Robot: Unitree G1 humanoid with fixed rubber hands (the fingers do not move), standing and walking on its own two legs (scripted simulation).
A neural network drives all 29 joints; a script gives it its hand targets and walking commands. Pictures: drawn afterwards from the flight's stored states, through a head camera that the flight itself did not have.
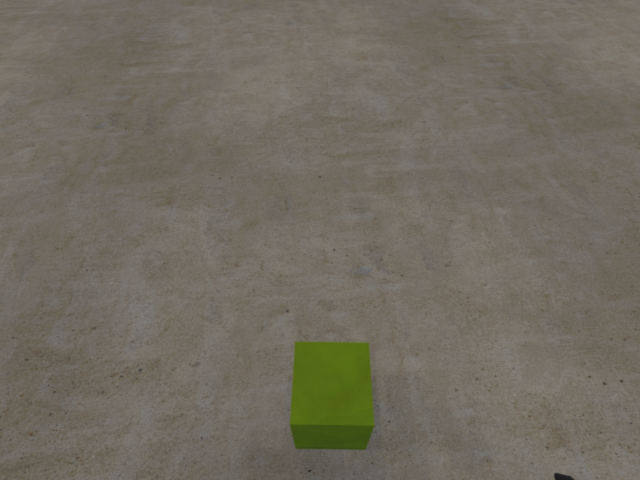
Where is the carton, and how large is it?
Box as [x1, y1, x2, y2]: [290, 342, 373, 449]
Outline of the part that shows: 295,342 290,426 295,447 365,449 373,427 368,343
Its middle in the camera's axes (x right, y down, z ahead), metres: +0.03 +0.44 +1.09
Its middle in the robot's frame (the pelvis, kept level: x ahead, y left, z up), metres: +0.44 -0.02 -0.64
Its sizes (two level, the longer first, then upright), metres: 0.210 0.200 0.250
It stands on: the floor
